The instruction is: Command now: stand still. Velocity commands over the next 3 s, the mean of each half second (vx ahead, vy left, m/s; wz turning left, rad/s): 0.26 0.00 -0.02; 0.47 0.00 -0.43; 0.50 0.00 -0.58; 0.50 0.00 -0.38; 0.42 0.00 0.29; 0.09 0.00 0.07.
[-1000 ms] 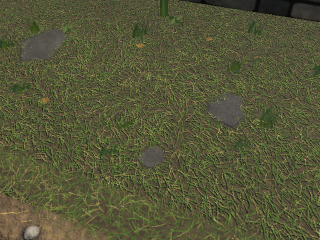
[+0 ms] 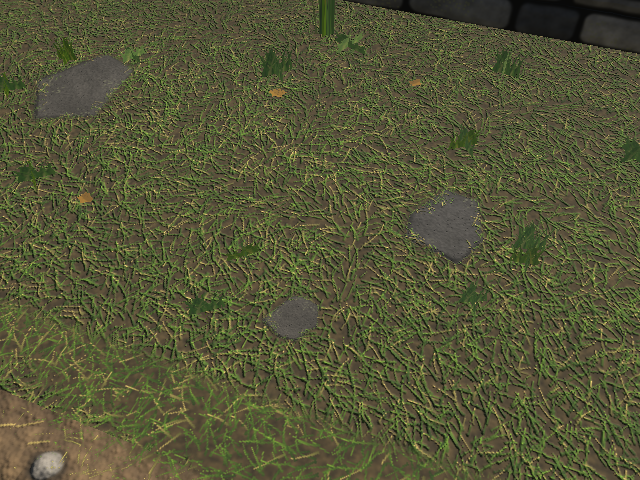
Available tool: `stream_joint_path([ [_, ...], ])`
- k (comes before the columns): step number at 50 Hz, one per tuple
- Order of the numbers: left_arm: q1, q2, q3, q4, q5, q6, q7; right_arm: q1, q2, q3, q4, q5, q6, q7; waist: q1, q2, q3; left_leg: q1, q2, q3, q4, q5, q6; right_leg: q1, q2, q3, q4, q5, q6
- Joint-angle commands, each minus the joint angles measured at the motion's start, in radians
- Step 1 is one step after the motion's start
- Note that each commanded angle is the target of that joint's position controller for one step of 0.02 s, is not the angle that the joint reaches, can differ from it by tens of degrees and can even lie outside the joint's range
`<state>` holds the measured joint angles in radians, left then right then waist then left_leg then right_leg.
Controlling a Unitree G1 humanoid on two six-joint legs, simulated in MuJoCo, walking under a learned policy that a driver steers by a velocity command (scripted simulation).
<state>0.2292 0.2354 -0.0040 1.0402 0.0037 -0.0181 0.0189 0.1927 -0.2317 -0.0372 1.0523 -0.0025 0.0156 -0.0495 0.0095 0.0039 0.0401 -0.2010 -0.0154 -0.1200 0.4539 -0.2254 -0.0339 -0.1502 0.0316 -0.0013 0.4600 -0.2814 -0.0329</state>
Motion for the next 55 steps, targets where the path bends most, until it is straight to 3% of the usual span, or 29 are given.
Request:
stream_joint_path([
  [1, 0.037, 0.109, 0.018, -0.022, 0.0, -0.007, 0.003, 0.014, -0.106, -0.015, -0.014, 0.0, -0.008, -0.003, 0.0, -0.007, -0.005, 0.028, 0.02, -0.002, -0.046, 0.162, 0.027, -0.057, -0.063, 0.062, -0.108, 0.114, -0.011],
  [3, 0.059, 0.102, 0.016, -0.011, 0.0, -0.005, 0.005, 0.031, -0.092, -0.009, 0.004, 0.0, -0.007, -0.004, 0.0, -0.016, -0.026, 0.033, 0.004, 0.018, -0.04, 0.076, 0.027, -0.047, -0.059, 0.062, -0.125, 0.006, -0.015],
  [5, 0.074, 0.162, 0.037, -0.012, -0.014, 0.001, 0.013, 0.016, -0.091, -0.009, 0.001, 0.009, -0.01, -0.005, 0.016, -0.088, 0.017, -0.066, -0.056, 0.093, 0.072, -0.185, 0.033, -0.062, -0.102, 0.151, -0.191, -0.353, -0.07],
  [7, 0.114, 0.226, 0.061, -0.014, -0.022, -0.005, 0.02, -0.052, -0.094, -0.006, -0.04, 0.014, -0.039, 0.006, 0.043, -0.173, 0.095, -0.229, -0.015, 0.12, 0.266, -0.213, 0.043, -0.067, -0.301, 0.411, -0.326, -0.563, -0.184],
  [9, 0.122, 0.213, 0.067, -0.022, -0.012, -0.026, 0.02, -0.084, -0.099, -0.009, -0.058, 0.023, -0.069, 0.023, 0.046, -0.149, 0.146, -0.37, 0.06, 0.081, 0.426, -0.252, 0.058, -0.029, -0.387, 0.507, -0.366, -0.461, -0.239],
  [11, 0.109, 0.184, 0.066, -0.039, -0.025, -0.037, 0.013, -0.071, -0.097, -0.012, -0.058, 0.031, -0.091, 0.039, 0.028, -0.106, 0.127, -0.415, 0.098, 0.079, 0.386, -0.254, 0.073, 0.052, -0.36, 0.431, -0.345, -0.331, -0.208],
  [14, 0.083, 0.2, 0.072, -0.056, -0.039, -0.033, 0.007, -0.049, -0.074, -0.012, -0.046, 0.033, -0.112, 0.052, -0.003, -0.113, 0.065, -0.158, 0.05, 0.166, 0.131, -0.116, 0.066, -0.036, -0.247, 0.23, -0.288, -0.174, -0.151],
  [16, 0.083, 0.201, 0.071, -0.063, -0.039, -0.024, 0.003, 0.092, -0.084, -0.026, 0.017, 0.033, -0.107, 0.053, -0.06, -0.091, 0.018, 0.112, -0.02, 0.225, 0.039, 0.023, 0.048, -0.182, -0.193, 0.166, -0.193, -0.158, -0.134],
  [17, 0.072, 0.175, 0.061, -0.071, -0.035, -0.028, 0.0, 0.173, -0.098, -0.035, 0.04, 0.035, -0.101, 0.049, -0.1, -0.06, -0.004, 0.221, -0.01, 0.194, 0.012, 0.004, 0.057, -0.247, -0.163, 0.132, -0.098, -0.111, -0.111],
  [18, 0.041, 0.103, 0.039, -0.093, -0.022, -0.036, -0.009, 0.278, -0.162, -0.051, 0.052, 0.031, -0.102, 0.041, -0.145, 0.116, -0.033, 0.324, 0.169, -0.066, -0.115, -0.126, 0.116, -0.357, -0.075, 0.022, 0.219, -0.074, -0.047],
  [19, 0.037, 0.042, 0.026, -0.146, -0.019, -0.058, -0.008, 0.39, -0.284, -0.071, 0.064, 0.02, -0.108, 0.05, -0.148, 0.334, -0.093, 0.432, 0.393, -0.527, -0.273, -0.309, 0.276, -0.571, 0.035, -0.013, 0.524, -0.269, -0.01],
  [20, 0.019, 0.108, 0.041, -0.154, -0.046, -0.073, -0.008, 0.321, -0.22, -0.048, 0.058, 0.007, -0.125, 0.058, -0.113, 0.194, -0.034, 0.36, 0.434, -0.614, -0.303, -0.451, 0.321, -0.653, -0.024, 0.092, 0.705, -0.273, -0.028],
  [21, 0.009, 0.136, 0.048, -0.157, -0.067, -0.084, -0.015, 0.227, -0.167, -0.033, 0.023, 0.009, -0.139, 0.061, -0.081, 0.133, 0.045, 0.305, 0.399, -0.49, -0.306, -0.439, 0.282, -0.71, -0.072, 0.128, 0.75, -0.165, -0.055],
  [23, 0.018, 0.144, 0.059, -0.138, -0.05, -0.088, -0.018, 0.125, -0.122, -0.014, -0.014, 0.009, -0.146, 0.068, -0.039, 0.09, 0.072, 0.243, 0.312, -0.249, -0.315, -0.176, 0.202, -0.673, -0.122, 0.128, 0.69, 0.006, -0.06],
  [25, 0.023, 0.124, 0.065, -0.129, -0.042, -0.075, -0.029, 0.149, -0.089, -0.003, -0.007, -0.004, -0.138, 0.063, -0.033, 0.11, 0.054, 0.211, 0.242, -0.058, -0.313, 0.068, 0.152, -0.599, -0.128, 0.114, 0.629, 0.1, -0.048],
  [30, -0.105, 0.065, 0.052, -0.2, -0.034, -0.056, -0.038, 0.172, -0.128, -0.005, -0.013, -0.019, -0.132, 0.036, -0.044, 0.055, 0.078, 0.152, 0.219, 0.123, -0.352, 0.302, 0.168, -0.607, -0.105, 0.08, 0.423, 0.269, 0.0],
  [36, -0.293, 0.037, 0.032, -0.305, -0.028, -0.058, -0.074, 0.249, -0.151, -0.009, -0.006, 0.002, -0.117, 0.02, -0.081, 0.037, 0.112, 0.235, 0.253, 0.249, -0.332, 0.45, 0.155, -0.548, -0.086, -0.045, 0.178, 0.331, -0.033],
  [39, -0.256, 0.077, 0.053, -0.331, -0.03, -0.059, -0.094, 0.216, -0.189, -0.021, -0.033, 0.001, -0.093, 0.011, -0.016, 0.085, 0.035, 0.339, 0.281, 0.294, -0.155, 0.93, 0.135, -0.438, -0.02, -0.112, 0.167, 0.209, -0.09],
  [41, -0.047, 0.154, 0.095, -0.291, -0.035, -0.051, -0.096, 0.181, -0.216, -0.03, -0.065, -0.008, -0.072, 0.003, 0.1, 0.121, -0.105, 0.314, 0.277, 0.308, 0.151, 1.137, 0.118, -0.172, 0.047, -0.134, 0.159, 0.16, -0.139],
  [42, 0.112, 0.213, 0.129, -0.254, -0.035, -0.043, -0.082, 0.164, -0.22, -0.029, -0.088, -0.006, -0.072, 0.003, 0.184, 0.081, -0.183, 0.141, 0.237, 0.311, 0.401, 0.972, 0.088, 0.104, 0.029, -0.045, 0.098, 0.179, -0.18],
  [43, 0.195, 0.304, 0.15, -0.243, -0.027, -0.031, -0.06, 0.248, -0.096, 0.006, -0.129, -0.03, -0.097, 0.025, 0.118, -0.171, -0.307, -0.28, 0.076, 0.292, 0.808, 0.152, 0.033, 0.495, -0.232, 0.418, 0.085, 0.079, -0.327],
  [44, 0.189, 0.287, 0.139, -0.257, -0.02, -0.037, -0.055, 0.244, -0.077, 0.02, -0.155, -0.003, -0.149, 0.048, 0.097, -0.185, -0.444, -0.492, -0.058, 0.066, 1.027, -0.344, 0.036, 0.621, -0.388, 0.89, -0.13, -0.08, -0.453],
  [45, 0.161, 0.223, 0.124, -0.253, -0.011, -0.047, -0.051, 0.101, -0.17, -0.009, -0.198, 0.038, -0.183, 0.059, 0.127, -0.118, -0.3, -0.6, 0.012, -0.012, 1.036, -0.27, 0.07, 0.525, -0.344, 0.767, -0.188, -0.079, -0.373],
  [46, 0.084, 0.188, 0.113, -0.265, -0.015, -0.059, -0.051, 0.048, -0.177, -0.01, -0.227, 0.048, -0.196, 0.057, 0.083, -0.043, -0.17, -0.594, 0.062, 0.004, 0.95, -0.168, 0.086, 0.348, -0.303, 0.606, -0.205, 0.002, -0.327],
  [47, 0.004, 0.159, 0.104, -0.286, -0.016, -0.066, -0.056, 0.045, -0.169, -0.016, -0.218, 0.032, -0.194, 0.046, 0.028, 0.046, -0.099, -0.532, 0.099, 0.017, 0.858, -0.118, 0.078, 0.18, -0.253, 0.494, -0.223, 0.109, -0.294],
  [49, -0.062, 0.132, 0.093, -0.313, -0.007, -0.068, -0.055, 0.092, -0.169, -0.03, -0.222, 0.01, -0.162, 0.038, -0.039, 0.017, -0.059, -0.4, 0.142, 0.017, 0.754, -0.077, 0.05, -0.014, -0.188, 0.374, -0.258, 0.225, -0.27],
  [50, -0.059, 0.139, 0.094, -0.314, -0.013, -0.068, -0.05, 0.096, -0.154, -0.03, -0.233, 0.0, -0.149, 0.036, -0.05, 0.0, -0.051, -0.379, 0.147, 0.03, 0.706, -0.071, 0.03, -0.066, -0.175, 0.343, -0.269, 0.265, -0.273],
  [52, -0.026, 0.166, 0.101, -0.31, -0.016, -0.069, -0.036, 0.04, -0.137, -0.028, -0.269, -0.019, -0.133, 0.031, -0.044, -0.021, -0.032, -0.376, 0.141, 0.059, 0.594, 0.001, -0.009, -0.147, -0.15, 0.281, -0.283, 0.326, -0.275],
  [55, 0.037, 0.195, 0.111, -0.303, -0.021, -0.06, -0.015, -0.102, -0.114, -0.018, -0.323, -0.02, -0.133, 0.027, 0.007, -0.044, -0.013, -0.367, 0.1, 0.075, 0.325, 0.208, -0.033, -0.179, -0.097, 0.232, -0.264, 0.29, -0.231],
])
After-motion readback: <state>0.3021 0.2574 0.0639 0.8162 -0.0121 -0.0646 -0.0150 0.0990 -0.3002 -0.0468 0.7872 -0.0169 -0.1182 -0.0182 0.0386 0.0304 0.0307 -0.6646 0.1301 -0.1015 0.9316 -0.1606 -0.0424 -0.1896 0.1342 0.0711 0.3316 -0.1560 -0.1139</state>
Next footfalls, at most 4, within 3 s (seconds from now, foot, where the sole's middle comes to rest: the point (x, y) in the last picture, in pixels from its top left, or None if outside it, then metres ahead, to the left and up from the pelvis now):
0.36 left None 0.11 0.15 -0.78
0.84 right None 0.45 -0.08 -0.78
1.32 left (331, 364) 0.78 0.02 -0.78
1.84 right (491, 344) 0.84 -0.36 -0.78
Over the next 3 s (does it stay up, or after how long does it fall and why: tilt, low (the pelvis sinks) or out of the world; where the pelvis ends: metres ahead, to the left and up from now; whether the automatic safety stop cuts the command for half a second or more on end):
stays up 1.14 -0.47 0.00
